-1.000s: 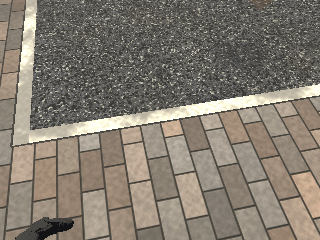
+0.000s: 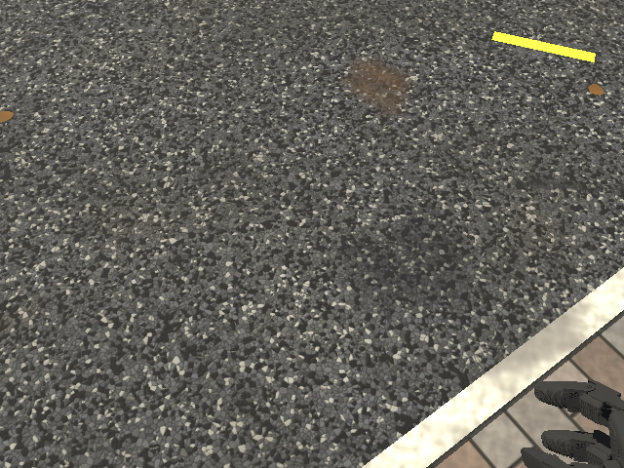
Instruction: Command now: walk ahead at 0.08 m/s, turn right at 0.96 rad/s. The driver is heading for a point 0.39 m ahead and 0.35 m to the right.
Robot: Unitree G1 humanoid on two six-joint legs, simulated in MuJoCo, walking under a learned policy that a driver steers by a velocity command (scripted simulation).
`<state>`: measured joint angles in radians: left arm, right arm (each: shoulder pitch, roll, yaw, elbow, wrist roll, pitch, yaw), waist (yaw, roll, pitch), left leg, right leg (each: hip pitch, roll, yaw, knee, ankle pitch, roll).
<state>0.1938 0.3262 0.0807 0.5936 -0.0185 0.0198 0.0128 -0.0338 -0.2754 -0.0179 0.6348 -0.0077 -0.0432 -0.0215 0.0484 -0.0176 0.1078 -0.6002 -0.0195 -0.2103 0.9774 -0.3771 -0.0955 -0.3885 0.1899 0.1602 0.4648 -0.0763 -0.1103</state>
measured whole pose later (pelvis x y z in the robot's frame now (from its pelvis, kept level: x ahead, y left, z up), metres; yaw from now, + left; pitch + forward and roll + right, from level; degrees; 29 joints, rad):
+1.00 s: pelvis +0.05 +0.05 +0.00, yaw -47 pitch +1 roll +1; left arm 0.14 0.26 0.03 0.61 0.01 0.02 0.02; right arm 0.15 -0.28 -0.07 0.72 0.01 0.03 -0.01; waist 0.00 0.02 0.01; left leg -0.40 0.03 -0.01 0.75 -0.34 -0.07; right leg -0.29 0.06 0.09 0.54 -0.27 -0.05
